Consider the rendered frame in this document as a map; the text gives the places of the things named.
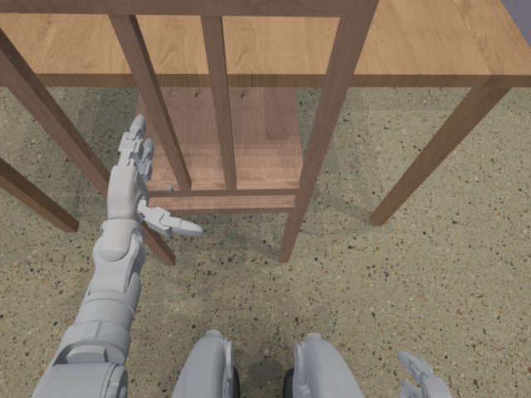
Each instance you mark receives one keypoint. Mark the robot right hand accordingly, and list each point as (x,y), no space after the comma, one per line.
(422,372)

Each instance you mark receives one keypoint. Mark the left robot upper arm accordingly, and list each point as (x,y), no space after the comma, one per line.
(85,380)

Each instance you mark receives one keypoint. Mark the table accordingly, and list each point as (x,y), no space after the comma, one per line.
(410,43)

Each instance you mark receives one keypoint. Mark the robot left forearm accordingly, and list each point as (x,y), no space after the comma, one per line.
(100,332)

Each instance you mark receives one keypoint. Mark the robot left shin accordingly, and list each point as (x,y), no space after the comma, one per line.
(227,388)

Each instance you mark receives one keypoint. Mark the left robot thigh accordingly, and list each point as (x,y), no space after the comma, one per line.
(209,363)

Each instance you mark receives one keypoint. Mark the robot left hand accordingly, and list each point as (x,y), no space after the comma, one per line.
(127,186)

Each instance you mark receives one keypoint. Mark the chair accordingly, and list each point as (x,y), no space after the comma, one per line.
(224,150)

